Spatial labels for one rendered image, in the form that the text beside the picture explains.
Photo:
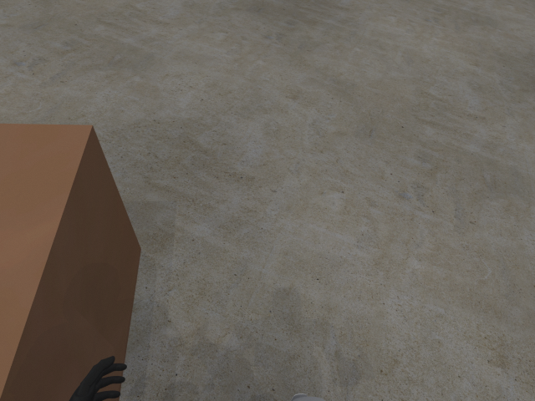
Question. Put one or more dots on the pedestal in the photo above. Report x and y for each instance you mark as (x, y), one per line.
(69, 261)

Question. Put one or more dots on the left robot hand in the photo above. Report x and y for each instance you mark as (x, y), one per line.
(88, 388)

